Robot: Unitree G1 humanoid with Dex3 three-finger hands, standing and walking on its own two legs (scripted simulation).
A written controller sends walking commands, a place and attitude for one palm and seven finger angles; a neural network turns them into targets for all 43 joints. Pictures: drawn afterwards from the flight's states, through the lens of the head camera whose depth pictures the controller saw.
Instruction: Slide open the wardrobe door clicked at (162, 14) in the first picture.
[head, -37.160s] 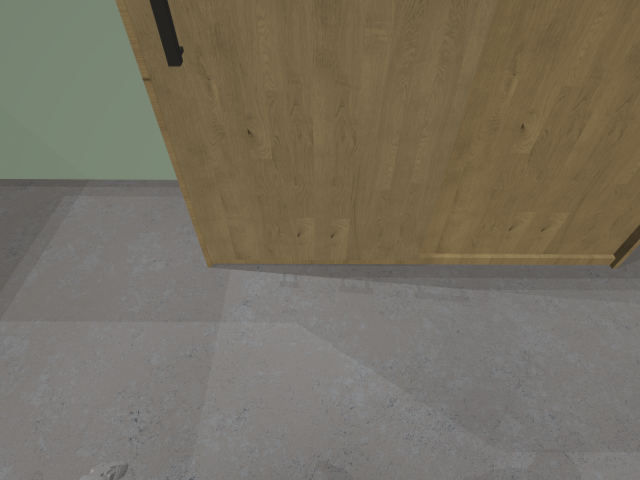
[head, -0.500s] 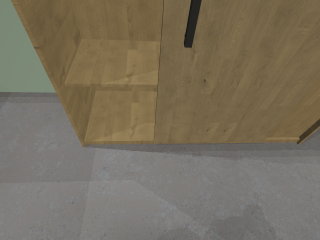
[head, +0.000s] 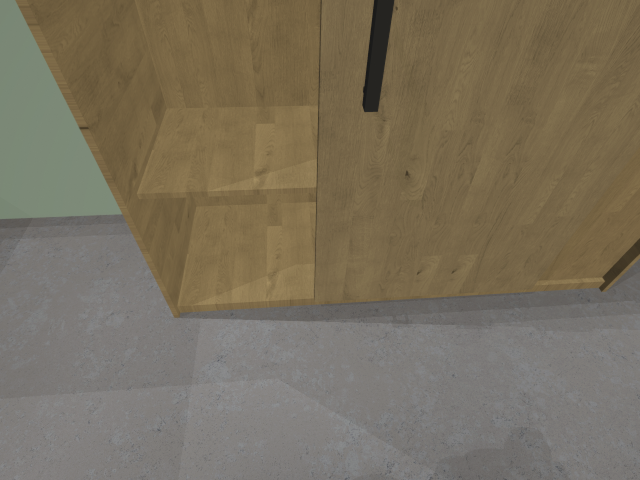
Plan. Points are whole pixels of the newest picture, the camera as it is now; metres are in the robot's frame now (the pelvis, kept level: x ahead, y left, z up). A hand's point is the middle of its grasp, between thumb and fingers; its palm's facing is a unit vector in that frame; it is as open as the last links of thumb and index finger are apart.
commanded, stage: let the arm hang, fingers relaxed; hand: left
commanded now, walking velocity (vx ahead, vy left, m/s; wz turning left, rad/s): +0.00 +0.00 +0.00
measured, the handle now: (374, 48) +0.79 -0.06 +0.18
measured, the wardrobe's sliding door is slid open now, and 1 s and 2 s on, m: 0.49 0.49 0.49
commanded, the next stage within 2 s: look to check the result in 0.16 s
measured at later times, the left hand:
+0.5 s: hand out of the picture +0.01 +0.18 -0.18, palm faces +0.01 -0.98 -0.19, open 7.4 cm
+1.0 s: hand out of the picture +0.04 +0.16 -0.18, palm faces +0.01 -0.98 -0.17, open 7.4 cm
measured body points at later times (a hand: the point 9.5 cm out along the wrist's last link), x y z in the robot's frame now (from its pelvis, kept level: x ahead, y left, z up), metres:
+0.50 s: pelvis +0.01 +0.00 +0.00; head +0.03 +0.00 +0.45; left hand +0.01 +0.23 -0.16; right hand +0.03 -0.24 -0.15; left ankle +0.04 +0.08 -0.74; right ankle -0.01 -0.16 -0.74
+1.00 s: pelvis +0.03 -0.01 +0.00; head +0.05 +0.00 +0.45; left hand +0.04 +0.21 -0.16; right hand +0.05 -0.25 -0.15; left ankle +0.04 +0.08 -0.74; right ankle -0.01 -0.16 -0.74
